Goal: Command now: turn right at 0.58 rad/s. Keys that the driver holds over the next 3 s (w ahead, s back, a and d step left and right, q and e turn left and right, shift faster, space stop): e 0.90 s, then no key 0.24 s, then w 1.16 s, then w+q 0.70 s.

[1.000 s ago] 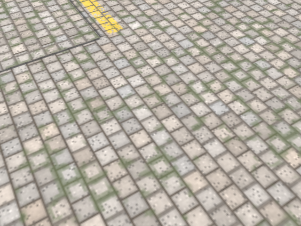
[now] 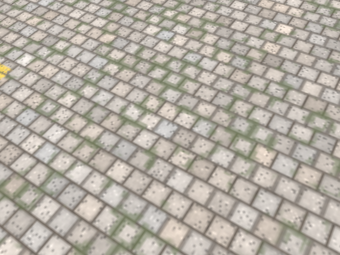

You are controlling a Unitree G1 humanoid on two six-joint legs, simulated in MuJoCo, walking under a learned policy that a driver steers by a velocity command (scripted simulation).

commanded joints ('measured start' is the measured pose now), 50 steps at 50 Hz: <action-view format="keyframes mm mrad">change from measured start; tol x16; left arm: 1 -22 185 46 -69 2 -2 2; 50 -22 174 19 -208 4 14 -17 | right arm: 1 -22 -78 -13 -59 4 -19 8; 50 71 -99 -4 -179 3 -34 42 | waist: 1 6 -171 -133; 7 -56 -135 -160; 9 12 285 -147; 27 5 148 -104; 30 17 -332 -155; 33 1 -127 -121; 50 -1 -173 -143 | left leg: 1 26 -18 -1 -87 -7 -3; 7 342 45 -27 -485 238 65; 9 437 425 -452 -521 585 335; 15 384 245 -74 -523 444 274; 26 399 324 70 -446 453 244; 28 283 271 156 -273 307 140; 30 -177 22 154 252 -367 -2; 32 -182 59 18 382 -255 27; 37 -93 36 14 288 -15 12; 50 140 -12 16 -217 -2 23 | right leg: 1 130 -236 280 -89 242 -177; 6 112 -178 348 2 289 -114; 9 -295 93 56 478 -493 43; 13 -338 -21 37 776 -267 119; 27 51 -52 -188 46 -25 44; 28 186 -46 -146 -43 90 7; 30 339 -458 444 -84 597 -293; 34 209 -288 231 -116 300 -174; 50 134 -212 362 -11 292 -162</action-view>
